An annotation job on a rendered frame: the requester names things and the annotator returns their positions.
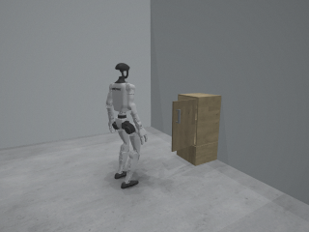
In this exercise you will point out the right robot thigh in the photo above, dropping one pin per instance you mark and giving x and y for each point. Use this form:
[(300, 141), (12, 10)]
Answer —
[(131, 129)]

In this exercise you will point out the right robot hand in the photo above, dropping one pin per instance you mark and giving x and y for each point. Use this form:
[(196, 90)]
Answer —
[(141, 132)]

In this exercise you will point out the left robot hand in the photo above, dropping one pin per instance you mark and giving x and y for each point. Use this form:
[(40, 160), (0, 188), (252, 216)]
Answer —
[(110, 125)]

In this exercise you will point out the cupboard door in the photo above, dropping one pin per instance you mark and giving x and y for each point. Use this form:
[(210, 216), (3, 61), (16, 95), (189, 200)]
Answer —
[(183, 133)]

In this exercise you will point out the robot left upper arm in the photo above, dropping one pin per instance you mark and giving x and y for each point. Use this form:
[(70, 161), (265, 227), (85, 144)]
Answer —
[(109, 95)]

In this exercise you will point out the robot left forearm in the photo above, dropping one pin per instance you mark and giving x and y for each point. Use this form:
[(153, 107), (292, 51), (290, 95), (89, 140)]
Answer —
[(110, 112)]

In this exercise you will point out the robot head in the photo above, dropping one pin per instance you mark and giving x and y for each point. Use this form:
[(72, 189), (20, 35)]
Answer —
[(122, 67)]

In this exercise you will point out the handle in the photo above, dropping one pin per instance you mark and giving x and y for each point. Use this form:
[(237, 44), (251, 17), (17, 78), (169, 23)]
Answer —
[(179, 116)]

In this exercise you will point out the robot right upper arm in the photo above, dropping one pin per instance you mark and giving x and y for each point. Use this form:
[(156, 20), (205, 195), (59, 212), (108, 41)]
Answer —
[(130, 88)]

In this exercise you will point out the robot right forearm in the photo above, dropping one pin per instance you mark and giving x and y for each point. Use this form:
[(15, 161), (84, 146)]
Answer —
[(135, 116)]

